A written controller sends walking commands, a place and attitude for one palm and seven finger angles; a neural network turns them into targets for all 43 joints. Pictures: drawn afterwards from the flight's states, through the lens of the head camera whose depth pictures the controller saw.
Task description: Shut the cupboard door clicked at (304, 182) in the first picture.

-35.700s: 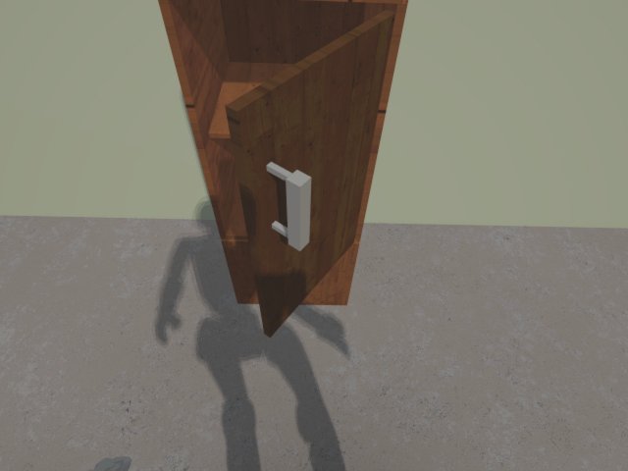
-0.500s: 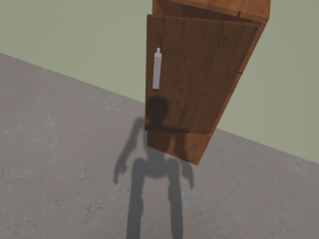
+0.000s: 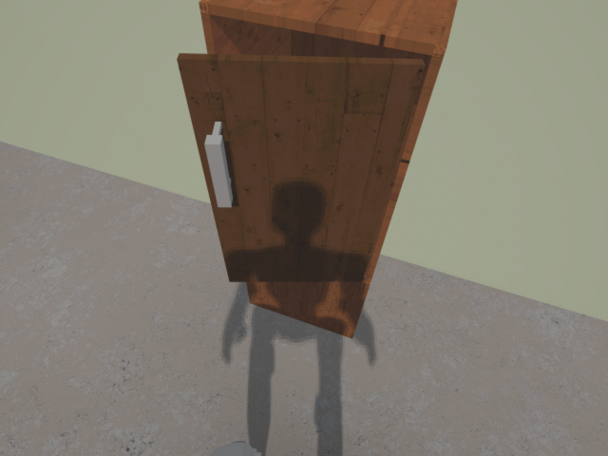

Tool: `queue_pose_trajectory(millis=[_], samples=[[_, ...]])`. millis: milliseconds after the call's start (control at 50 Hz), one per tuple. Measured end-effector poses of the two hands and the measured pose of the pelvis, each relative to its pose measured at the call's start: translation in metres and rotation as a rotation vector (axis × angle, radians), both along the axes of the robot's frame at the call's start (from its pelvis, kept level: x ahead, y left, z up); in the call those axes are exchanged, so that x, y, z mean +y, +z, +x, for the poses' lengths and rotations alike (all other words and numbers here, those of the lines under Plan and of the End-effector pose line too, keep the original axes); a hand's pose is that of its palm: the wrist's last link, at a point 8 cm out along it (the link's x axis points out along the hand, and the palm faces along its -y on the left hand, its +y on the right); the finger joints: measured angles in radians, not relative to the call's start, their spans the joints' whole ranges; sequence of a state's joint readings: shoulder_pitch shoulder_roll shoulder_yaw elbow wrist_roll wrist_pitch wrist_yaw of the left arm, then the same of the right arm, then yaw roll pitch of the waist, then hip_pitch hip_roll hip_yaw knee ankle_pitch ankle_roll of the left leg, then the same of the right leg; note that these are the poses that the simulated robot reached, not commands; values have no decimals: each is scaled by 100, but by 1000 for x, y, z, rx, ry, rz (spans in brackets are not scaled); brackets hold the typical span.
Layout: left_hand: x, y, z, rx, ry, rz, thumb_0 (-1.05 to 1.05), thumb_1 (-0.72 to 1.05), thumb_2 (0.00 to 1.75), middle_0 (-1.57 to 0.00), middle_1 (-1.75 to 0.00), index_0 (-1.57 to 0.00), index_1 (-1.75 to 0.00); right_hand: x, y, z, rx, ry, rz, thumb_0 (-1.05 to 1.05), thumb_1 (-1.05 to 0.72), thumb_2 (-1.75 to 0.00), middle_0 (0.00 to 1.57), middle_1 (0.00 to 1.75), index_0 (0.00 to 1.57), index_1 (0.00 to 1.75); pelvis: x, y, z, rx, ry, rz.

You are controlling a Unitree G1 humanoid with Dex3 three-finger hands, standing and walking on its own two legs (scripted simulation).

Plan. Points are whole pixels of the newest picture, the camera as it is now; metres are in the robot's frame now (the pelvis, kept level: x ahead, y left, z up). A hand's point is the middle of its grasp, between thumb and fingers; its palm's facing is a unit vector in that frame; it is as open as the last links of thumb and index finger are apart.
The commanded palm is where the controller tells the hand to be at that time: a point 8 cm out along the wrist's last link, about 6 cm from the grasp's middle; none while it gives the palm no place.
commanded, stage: take the last steps up to it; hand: left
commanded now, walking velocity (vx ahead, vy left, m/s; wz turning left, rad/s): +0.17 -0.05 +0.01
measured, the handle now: (221, 165) +0.55 +0.16 +0.06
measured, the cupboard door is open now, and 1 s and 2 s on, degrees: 21 21 21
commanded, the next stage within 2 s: come to a stop and stand still in 0.04 s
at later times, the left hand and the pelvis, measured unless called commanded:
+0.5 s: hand out of the picture +0.14 +0.15 -0.18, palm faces +0.03 -0.97 -0.25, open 7.3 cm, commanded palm none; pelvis +0.11 -0.05 -0.01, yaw +1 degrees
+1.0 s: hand out of the picture +0.11 +0.22 -0.17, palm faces +0.02 -0.95 -0.31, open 7.4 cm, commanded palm none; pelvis +0.06 +0.02 -0.02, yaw -2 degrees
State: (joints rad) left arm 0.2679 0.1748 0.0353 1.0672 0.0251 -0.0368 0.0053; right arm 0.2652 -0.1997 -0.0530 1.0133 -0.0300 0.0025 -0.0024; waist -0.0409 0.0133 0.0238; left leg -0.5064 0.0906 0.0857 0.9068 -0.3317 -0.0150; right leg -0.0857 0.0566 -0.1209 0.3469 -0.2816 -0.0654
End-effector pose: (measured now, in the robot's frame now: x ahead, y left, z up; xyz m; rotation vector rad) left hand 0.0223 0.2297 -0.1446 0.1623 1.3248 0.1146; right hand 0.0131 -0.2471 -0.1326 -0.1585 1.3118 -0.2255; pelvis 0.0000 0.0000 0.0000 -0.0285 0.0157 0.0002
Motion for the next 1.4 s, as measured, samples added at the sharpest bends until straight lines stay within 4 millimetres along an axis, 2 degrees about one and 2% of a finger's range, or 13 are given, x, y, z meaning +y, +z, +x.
queue_pose_trajectory(millis=[120,180,240,340,480,600,740,820,900,1040,1140,1280,1400], samples=[[-10,-23,-4,118,61,-46,0,92,89,-20,-30,-20,-30,16,-6,97,-117,83,2,1,-91,-90,20,30,20,30,1,-14,48,-14,-1,-9],[-15,-26,9,153,57,-55,0,92,89,-20,-30,-20,-30,23,-5,122,-152,95,7,1,-91,-90,20,30,20,30,-1,-15,65,-25,-18,19],[-20,-19,34,136,60,-48,1,92,89,-20,-29,-20,-30,21,-3,131,-133,80,3,0,-92,-90,20,30,20,30,-4,-8,77,-29,-8,25],[-25,-7,77,58,65,-6,1,93,89,-20,-30,-20,-30,2,-7,140,-50,86,8,-1,-94,-90,20,30,20,30,-17,-4,91,-33,7,27],[-32,-2,109,17,45,68,1,92,89,-20,-30,-20,-30,-37,-23,154,-17,45,31,0,-92,-90,20,30,20,30,-46,-12,106,-22,19,45],[-34,10,125,-27,42,83,0,91,89,-20,-30,-20,-30,-52,-13,160,-3,59,-1,1,-91,-90,20,30,20,30,-45,-3,102,-4,18,60],[-12,5,119,-62,51,70,0,91,89,-20,-30,-20,-30,-37,2,168,-63,97,-30,1,-91,-90,20,30,20,30,-29,-2,89,-3,25,54],[8,-8,109,-76,54,68,0,91,89,-20,-30,-20,-30,-18,3,163,-146,104,-48,1,-91,-90,20,30,20,30,-9,-13,81,-27,40,33],[24,1,97,-76,32,87,0,91,89,-20,-30,-20,-30,8,-2,154,-211,100,-9,1,-91,-90,20,30,20,30,7,-13,76,-46,1,30],[38,13,73,-69,-6,131,0,91,89,-20,-30,-20,-30,49,-28,127,-208,74,114,1,-91,-90,20,30,20,30,20,-17,59,-39,-26,60],[39,18,63,-36,-32,111,0,91,89,-20,-30,-20,-30,47,-26,93,-149,37,97,-1,-94,-90,20,30,20,30,28,-10,55,-24,-27,53],[33,14,70,-37,-37,66,1,91,89,-20,-30,-20,-30,42,-18,37,16,20,57,0,-92,-90,20,30,20,30,31,-3,56,-16,-29,49],[26,12,74,-21,-37,48,1,92,89,-20,-30,-20,-30,43,-15,20,90,6,58,1,-91,-90,20,30,20,30,28,0,61,-14,-24,48]])
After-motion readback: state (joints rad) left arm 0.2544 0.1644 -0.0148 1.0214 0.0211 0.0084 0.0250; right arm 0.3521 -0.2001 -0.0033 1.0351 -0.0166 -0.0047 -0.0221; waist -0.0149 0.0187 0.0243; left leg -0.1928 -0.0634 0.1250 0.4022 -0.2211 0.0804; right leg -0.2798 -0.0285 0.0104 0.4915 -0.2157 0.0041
